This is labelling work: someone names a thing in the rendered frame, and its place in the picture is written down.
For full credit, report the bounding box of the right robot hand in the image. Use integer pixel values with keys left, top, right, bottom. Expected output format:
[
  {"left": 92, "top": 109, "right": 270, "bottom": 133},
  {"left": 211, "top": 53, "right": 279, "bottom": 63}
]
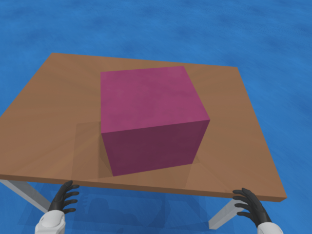
[{"left": 233, "top": 188, "right": 272, "bottom": 227}]

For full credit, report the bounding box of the table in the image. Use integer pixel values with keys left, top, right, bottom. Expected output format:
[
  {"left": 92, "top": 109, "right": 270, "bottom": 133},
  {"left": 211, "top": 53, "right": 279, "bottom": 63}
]
[{"left": 0, "top": 53, "right": 287, "bottom": 230}]

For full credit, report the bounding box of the right robot forearm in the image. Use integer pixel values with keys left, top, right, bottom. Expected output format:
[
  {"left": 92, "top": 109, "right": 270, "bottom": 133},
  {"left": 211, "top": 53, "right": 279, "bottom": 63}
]
[{"left": 257, "top": 222, "right": 283, "bottom": 234}]

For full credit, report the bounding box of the carton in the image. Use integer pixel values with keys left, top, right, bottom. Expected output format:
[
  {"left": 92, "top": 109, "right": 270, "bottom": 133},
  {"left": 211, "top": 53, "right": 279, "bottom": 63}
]
[{"left": 100, "top": 66, "right": 210, "bottom": 176}]

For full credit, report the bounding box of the left robot hand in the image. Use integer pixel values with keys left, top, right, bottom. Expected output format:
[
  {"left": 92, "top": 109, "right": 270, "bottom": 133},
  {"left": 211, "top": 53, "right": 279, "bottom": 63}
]
[{"left": 48, "top": 180, "right": 79, "bottom": 214}]

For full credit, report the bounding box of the left robot forearm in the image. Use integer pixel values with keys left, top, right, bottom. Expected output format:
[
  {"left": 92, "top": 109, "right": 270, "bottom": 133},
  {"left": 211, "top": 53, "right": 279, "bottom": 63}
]
[{"left": 35, "top": 210, "right": 66, "bottom": 234}]

